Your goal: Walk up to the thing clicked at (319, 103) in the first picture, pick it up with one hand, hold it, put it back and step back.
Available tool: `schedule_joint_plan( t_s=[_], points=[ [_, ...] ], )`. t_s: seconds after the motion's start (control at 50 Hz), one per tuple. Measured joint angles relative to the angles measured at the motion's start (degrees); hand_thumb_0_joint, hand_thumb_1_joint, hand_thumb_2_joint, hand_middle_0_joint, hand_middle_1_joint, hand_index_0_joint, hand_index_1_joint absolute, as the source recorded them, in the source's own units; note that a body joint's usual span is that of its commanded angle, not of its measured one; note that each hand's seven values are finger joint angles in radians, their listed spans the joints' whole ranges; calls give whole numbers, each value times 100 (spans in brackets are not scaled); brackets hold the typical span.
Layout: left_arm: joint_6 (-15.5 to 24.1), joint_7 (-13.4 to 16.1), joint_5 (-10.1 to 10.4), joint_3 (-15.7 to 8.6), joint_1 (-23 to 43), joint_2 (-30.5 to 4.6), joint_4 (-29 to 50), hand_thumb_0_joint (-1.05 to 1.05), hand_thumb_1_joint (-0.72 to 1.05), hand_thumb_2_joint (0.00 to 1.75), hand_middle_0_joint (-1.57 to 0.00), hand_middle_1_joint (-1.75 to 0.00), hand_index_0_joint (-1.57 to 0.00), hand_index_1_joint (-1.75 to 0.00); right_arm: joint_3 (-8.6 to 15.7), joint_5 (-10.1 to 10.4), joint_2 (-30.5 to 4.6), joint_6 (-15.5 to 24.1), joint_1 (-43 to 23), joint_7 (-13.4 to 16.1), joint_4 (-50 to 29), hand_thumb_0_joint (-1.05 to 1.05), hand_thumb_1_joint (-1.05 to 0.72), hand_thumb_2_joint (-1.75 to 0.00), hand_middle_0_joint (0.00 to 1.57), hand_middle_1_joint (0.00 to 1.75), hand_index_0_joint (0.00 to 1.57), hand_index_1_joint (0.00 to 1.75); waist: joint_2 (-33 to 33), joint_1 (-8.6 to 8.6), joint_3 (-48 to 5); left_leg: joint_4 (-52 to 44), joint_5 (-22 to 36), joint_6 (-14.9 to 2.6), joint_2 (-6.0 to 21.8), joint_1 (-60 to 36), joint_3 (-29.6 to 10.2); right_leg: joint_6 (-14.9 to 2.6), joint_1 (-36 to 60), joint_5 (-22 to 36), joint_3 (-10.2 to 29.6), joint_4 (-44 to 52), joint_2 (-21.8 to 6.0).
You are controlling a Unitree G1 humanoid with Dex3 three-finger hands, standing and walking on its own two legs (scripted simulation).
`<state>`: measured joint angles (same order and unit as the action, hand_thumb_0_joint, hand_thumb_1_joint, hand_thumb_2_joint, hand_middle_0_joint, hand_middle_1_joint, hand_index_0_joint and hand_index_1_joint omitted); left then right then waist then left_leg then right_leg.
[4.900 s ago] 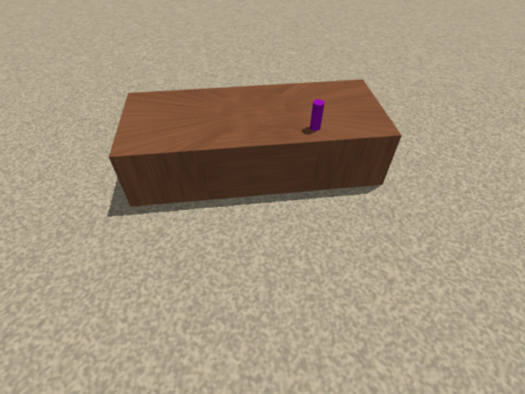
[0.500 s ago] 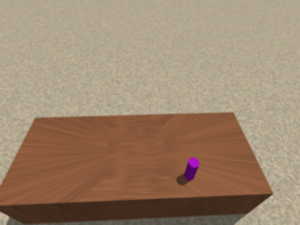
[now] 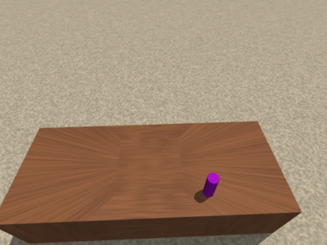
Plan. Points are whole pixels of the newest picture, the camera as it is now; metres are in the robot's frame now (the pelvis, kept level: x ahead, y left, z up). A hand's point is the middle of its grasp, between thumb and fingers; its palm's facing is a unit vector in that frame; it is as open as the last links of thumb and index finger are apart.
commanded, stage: walk up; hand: right
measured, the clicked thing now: (210, 185) +0.46 -0.20 -0.38
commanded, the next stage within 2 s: stand in 0.04 s
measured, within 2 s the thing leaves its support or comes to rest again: neither
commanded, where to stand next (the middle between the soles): +0.05 +0.02 m, yaw -1 degrees
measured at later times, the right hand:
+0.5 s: hand out of the picture +0.08 -0.26 -0.16, palm faces -0.01 +0.94 -0.33, open 7.4 cm
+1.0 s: hand out of the picture +0.07 -0.27 -0.16, palm faces -0.02 +0.94 -0.33, open 7.4 cm
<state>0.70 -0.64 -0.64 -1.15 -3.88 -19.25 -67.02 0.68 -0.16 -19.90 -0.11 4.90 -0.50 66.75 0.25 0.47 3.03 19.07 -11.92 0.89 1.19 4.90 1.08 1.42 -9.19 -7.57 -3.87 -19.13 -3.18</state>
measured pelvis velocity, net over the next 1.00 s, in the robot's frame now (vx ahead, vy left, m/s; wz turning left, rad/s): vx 0.00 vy -0.02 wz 0.00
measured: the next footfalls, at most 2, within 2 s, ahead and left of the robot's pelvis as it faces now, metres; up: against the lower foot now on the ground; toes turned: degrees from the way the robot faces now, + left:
none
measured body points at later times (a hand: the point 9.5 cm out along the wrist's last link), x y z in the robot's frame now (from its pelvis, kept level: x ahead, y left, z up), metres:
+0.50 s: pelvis +0.00 -0.01 +0.00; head +0.01 -0.01 +0.45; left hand +0.09 +0.29 -0.13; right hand +0.08 -0.31 -0.13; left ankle -0.02 +0.13 -0.75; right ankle +0.03 -0.13 -0.75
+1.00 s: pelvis +0.00 -0.02 +0.00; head +0.01 -0.03 +0.45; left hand +0.08 +0.28 -0.13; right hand +0.07 -0.32 -0.14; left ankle -0.02 +0.13 -0.75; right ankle +0.03 -0.13 -0.75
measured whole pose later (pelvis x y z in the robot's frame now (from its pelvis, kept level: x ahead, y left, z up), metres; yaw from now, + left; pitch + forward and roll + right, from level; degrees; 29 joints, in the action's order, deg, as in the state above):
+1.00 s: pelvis +0.00 -0.02 +0.00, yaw +0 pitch -2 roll +0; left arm 0.7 -0.6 -0.7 0.0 -5.7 -20.1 -65.4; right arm 0.2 -0.6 -20.2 -0.1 6.9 -0.5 65.3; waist 0.5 0.1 2.5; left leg 18.0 -11.8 2.6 2.9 3.9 0.5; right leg -0.3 -8.9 -8.6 -4.5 -19.8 -1.5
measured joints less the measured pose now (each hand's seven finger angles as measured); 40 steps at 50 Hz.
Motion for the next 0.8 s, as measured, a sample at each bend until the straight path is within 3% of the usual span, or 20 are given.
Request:
schedule_joint_plan(
  t_s=[0.24, 0.8],
  points=[
    [18, 20, -1, 79, 27, -52, 118, 1, 90, 90, -20, -30, -20, -30, -15, -31, 19, 32, 7, 2, -77, 1, -90, -90, 20, 30, 20, 30, -43, -69, -45, -151, 51, 44, 18, -111, -9, -35, 50, -29, -13, 13, 18],
    [-4, 6, 2, 113, -184, -79, 128, 1, 90, 90, -20, -30, -20, -30, -44, -37, -29, 7, 151, 1, -132, 1, -90, -90, 20, 30, 20, 30, 20, -34, -43, -124, 28, 153, 146, -119, -55, -150, 55, -80, -67, -35, 140]
  ],
)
